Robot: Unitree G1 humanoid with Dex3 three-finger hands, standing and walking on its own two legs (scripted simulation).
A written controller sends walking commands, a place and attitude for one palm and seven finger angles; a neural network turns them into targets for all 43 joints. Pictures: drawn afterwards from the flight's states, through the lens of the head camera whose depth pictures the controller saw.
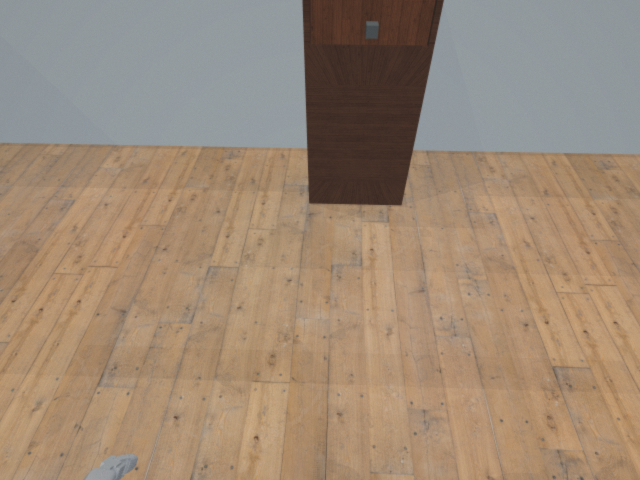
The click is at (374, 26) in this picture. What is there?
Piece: drawer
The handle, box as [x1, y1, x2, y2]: [365, 21, 378, 38]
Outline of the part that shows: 366,21 365,37 377,38 377,21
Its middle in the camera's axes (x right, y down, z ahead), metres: +0.16 -0.67 +1.22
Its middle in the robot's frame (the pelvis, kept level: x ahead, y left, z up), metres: +1.38 -0.10 +0.03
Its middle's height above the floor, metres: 0.79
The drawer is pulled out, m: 0.00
